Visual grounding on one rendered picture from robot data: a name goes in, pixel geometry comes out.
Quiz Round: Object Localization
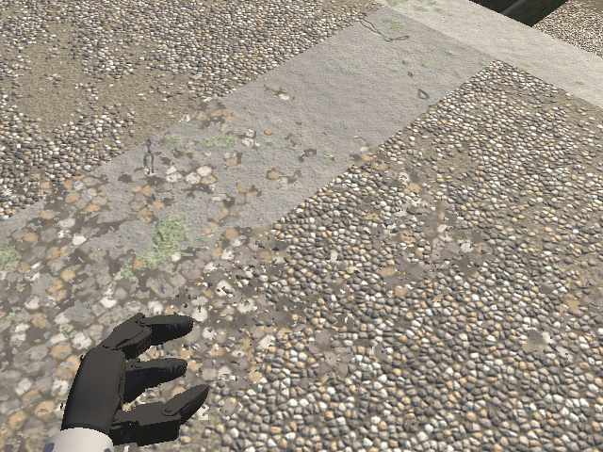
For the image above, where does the robot left forearm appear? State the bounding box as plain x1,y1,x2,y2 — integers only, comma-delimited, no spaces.
42,428,114,452

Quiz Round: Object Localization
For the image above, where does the left robot hand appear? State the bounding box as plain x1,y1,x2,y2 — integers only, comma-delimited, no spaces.
60,313,209,447

